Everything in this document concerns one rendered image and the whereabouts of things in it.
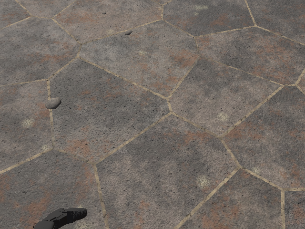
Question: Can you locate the robot left hand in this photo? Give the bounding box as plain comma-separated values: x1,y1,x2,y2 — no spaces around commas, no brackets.
32,208,88,229

